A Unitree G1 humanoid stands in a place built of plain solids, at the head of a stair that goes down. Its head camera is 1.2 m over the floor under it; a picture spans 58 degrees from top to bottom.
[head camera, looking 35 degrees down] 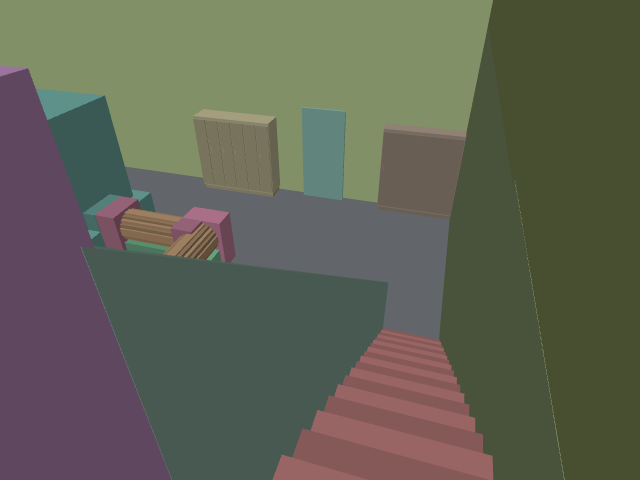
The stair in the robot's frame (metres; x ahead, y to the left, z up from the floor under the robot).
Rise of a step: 0.19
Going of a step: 0.23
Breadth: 0.85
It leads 16 degrees to the right of straight ahead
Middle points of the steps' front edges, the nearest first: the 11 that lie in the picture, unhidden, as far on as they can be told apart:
0.97 -0.33 -0.58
1.19 -0.39 -0.77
1.41 -0.46 -0.96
1.63 -0.52 -1.16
1.85 -0.59 -1.35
2.07 -0.65 -1.54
2.29 -0.72 -1.74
2.52 -0.78 -1.93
2.74 -0.85 -2.12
2.96 -0.91 -2.31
3.18 -0.98 -2.51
